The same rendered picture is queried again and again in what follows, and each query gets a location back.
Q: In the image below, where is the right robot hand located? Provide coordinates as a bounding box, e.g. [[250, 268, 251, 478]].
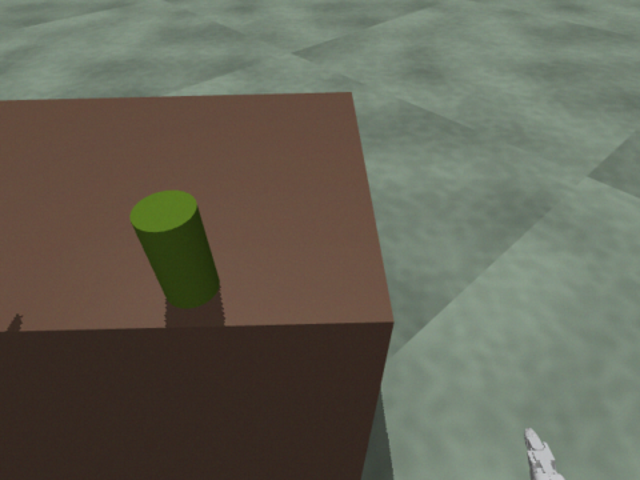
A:
[[524, 428, 566, 480]]

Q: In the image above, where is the can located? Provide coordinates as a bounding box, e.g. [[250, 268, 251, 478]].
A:
[[130, 190, 220, 309]]

